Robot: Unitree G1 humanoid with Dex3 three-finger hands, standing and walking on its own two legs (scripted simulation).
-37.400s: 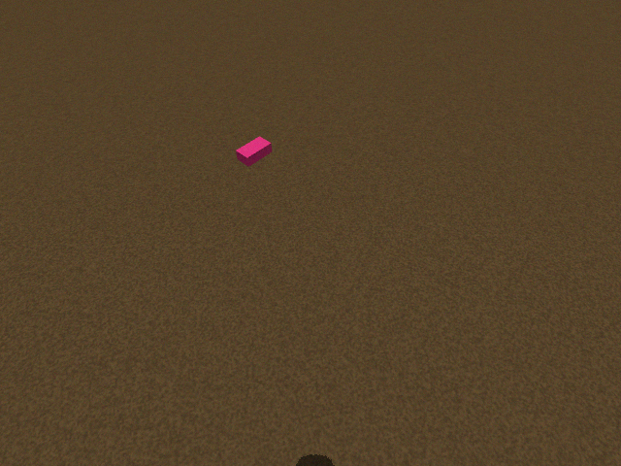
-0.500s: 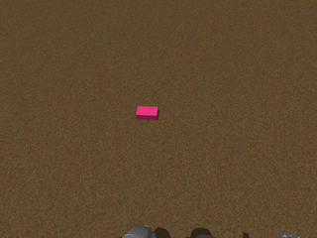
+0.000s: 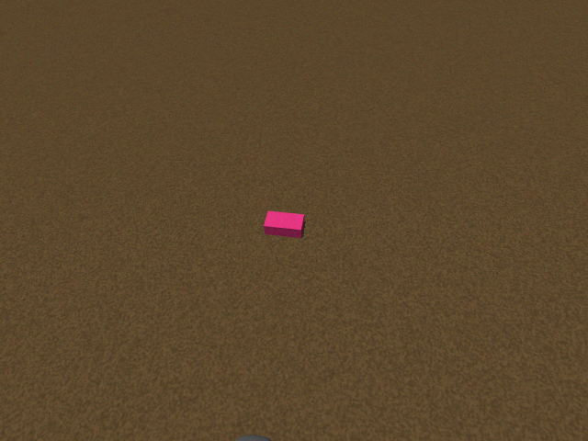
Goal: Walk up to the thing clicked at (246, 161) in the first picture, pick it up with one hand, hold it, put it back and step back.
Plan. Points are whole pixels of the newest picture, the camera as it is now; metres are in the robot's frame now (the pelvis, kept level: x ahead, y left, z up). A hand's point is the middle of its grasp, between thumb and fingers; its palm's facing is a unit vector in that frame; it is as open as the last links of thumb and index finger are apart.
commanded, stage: step back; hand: left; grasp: from above
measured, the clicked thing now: (284, 224) +1.08 +0.13 -0.74
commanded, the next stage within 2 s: stand in 0.48 s
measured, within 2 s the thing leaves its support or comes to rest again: neither
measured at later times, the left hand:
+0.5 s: hand (121, 439) +0.15 +0.30 -0.15, palm faces +0.00 -0.93 -0.37, open 7.4 cm
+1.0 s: hand out of the picture +0.11 +0.27 -0.14, palm faces -0.04 -0.94 -0.33, open 7.4 cm
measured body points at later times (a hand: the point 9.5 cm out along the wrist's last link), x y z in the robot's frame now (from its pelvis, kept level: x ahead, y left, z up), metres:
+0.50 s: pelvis +0.04 +0.03 +0.00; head +0.07 +0.03 +0.45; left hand +0.15 +0.34 -0.12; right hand +0.16 -0.26 -0.13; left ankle +0.06 +0.15 -0.73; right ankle +0.02 -0.10 -0.73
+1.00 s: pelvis +0.02 +0.03 +0.02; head +0.03 +0.03 +0.46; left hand +0.11 +0.32 -0.12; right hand +0.09 -0.28 -0.12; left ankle +0.06 +0.15 -0.73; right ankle +0.02 -0.10 -0.73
